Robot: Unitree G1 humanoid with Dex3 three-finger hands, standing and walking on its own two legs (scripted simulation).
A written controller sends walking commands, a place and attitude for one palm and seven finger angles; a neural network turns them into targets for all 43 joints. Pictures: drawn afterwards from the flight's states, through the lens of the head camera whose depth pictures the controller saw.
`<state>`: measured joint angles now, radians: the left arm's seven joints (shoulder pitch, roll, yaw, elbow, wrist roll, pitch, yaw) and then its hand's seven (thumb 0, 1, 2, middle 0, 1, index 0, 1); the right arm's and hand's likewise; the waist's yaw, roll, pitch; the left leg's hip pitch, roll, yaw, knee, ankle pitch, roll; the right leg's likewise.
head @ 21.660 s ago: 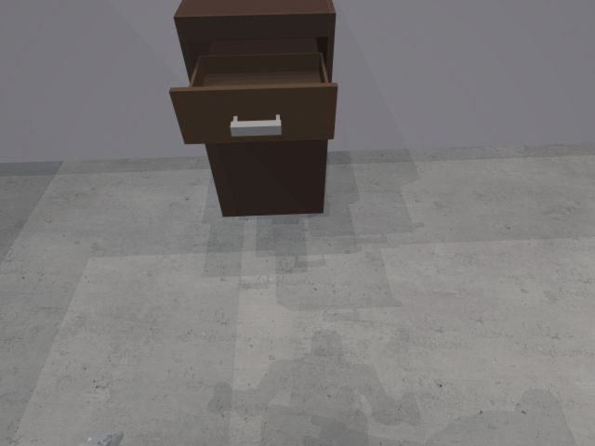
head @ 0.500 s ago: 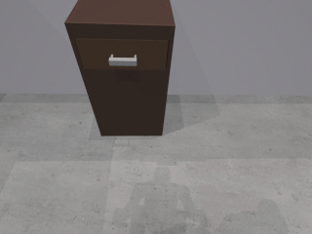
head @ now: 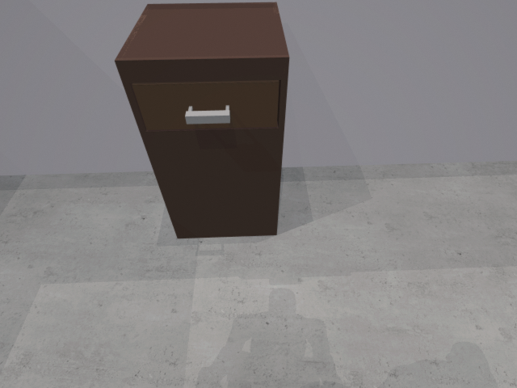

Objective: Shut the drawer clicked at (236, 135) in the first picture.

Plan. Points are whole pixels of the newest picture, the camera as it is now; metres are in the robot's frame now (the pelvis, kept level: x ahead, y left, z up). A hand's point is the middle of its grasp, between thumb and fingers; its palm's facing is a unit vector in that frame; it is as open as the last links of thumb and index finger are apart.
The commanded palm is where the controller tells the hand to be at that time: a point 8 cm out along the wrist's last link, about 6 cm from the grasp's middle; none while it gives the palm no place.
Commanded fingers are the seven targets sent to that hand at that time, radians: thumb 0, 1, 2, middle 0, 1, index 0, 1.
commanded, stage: let the arm hang, fingers relaxed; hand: left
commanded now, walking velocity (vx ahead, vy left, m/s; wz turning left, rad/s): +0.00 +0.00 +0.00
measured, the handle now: (208, 112) +0.85 +0.20 -0.06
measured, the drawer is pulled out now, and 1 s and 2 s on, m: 0.00 0.00 0.00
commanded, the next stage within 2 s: look to check the result in 0.26 s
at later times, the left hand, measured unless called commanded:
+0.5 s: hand out of the picture +0.02 +0.18 -0.17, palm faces +0.01 -0.97 -0.24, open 7.3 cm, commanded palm none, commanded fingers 0.00 0.90 0.90 -0.20 -0.30 -0.20 -0.30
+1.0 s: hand out of the picture +0.06 +0.18 -0.17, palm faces +0.01 -0.97 -0.26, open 7.3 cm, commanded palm none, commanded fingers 0.00 0.90 0.90 -0.20 -0.30 -0.20 -0.30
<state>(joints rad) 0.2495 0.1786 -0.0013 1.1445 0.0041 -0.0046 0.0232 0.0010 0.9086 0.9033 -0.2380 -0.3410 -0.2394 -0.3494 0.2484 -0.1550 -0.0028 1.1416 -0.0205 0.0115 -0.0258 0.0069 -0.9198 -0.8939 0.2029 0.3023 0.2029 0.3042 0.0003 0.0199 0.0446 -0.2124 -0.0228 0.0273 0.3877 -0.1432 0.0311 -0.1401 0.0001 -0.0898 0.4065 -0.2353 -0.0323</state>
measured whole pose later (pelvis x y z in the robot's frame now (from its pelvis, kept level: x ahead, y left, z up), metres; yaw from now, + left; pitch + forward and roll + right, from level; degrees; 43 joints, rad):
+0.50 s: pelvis +0.01 -0.01 +0.00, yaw +0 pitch -2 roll +0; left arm 0.23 0.20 0.01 1.15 0.00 -0.01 0.02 0.00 0.91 0.90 -0.20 -0.29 -0.20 -0.30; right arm 0.23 -0.18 -0.01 1.15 -0.02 0.00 -0.03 0.00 -0.91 -0.89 0.20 0.30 0.20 0.30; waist 0.00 0.01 0.06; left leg -0.19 -0.01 0.03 0.37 -0.16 0.02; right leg -0.11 0.02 -0.09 0.37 -0.24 -0.04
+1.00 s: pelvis +0.02 -0.02 +0.00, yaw +0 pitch -2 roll +0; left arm 0.20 0.21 0.01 1.14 0.00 -0.02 0.02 0.00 0.91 0.90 -0.20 -0.30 -0.20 -0.30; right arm 0.18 -0.22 -0.01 1.14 -0.02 0.00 -0.03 0.00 -0.91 -0.89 0.20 0.30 0.20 0.30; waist 0.00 0.02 0.06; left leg -0.16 0.00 0.02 0.34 -0.16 0.00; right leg -0.08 0.03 -0.09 0.34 -0.24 -0.06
